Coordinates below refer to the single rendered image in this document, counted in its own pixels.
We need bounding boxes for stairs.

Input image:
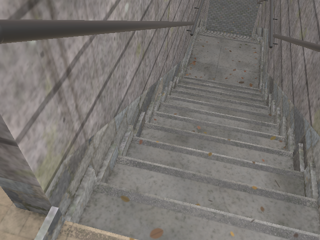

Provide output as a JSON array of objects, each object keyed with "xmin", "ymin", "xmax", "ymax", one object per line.
[
  {"xmin": 199, "ymin": 30, "xmax": 259, "ymax": 43},
  {"xmin": 78, "ymin": 75, "xmax": 320, "ymax": 240}
]

